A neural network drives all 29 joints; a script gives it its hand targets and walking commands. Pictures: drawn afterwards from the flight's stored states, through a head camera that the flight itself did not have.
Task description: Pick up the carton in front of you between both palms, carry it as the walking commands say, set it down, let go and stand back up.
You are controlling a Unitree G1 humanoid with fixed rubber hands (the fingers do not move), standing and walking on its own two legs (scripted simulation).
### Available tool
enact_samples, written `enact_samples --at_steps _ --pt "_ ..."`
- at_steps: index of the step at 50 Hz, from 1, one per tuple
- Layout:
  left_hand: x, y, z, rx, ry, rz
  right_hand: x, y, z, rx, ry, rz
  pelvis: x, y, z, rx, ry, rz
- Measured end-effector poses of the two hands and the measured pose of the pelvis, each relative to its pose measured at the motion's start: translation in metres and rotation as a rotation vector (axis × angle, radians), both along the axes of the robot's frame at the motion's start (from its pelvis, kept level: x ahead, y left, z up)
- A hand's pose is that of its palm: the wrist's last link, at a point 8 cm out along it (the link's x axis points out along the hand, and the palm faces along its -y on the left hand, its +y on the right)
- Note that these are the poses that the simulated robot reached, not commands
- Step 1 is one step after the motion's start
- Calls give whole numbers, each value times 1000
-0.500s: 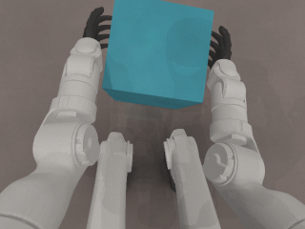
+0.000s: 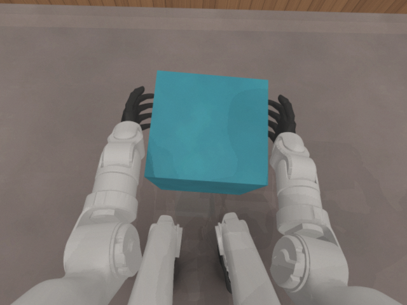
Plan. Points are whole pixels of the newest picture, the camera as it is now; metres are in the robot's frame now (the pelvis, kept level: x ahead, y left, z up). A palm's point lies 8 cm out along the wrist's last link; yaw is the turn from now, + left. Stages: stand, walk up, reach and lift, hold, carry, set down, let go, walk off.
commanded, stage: reach and lift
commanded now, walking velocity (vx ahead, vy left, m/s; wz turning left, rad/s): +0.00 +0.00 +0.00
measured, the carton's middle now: (205, 143) +0.43 -0.02 -0.12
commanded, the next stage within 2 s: hold in 1.86 s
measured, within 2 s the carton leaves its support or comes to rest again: neither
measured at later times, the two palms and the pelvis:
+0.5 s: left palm (100, 114) +0.39 +0.14 +0.11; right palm (324, 117) +0.38 -0.16 +0.12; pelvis +0.05 +0.00 +0.14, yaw +0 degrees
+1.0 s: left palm (49, 101) +0.35 +0.14 +0.22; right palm (382, 92) +0.36 -0.16 +0.22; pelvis +0.07 -0.01 +0.19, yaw +0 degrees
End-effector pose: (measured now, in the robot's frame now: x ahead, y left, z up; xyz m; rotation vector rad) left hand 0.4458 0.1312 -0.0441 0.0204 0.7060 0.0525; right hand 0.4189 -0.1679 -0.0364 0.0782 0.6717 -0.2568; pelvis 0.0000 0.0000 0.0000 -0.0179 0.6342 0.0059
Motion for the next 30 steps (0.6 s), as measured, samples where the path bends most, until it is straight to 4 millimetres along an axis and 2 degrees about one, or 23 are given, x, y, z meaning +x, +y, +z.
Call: enact_samples --at_steps 18,30 --pt "-38 5 113 -3 -3 49 -25 5 112 0 -3 45 37 -1 103 12 -200 -3" --pt "-62 7 184 0 -12 76 -40 6 183 -3 -11 76 63 -6 161 16 -380 -4"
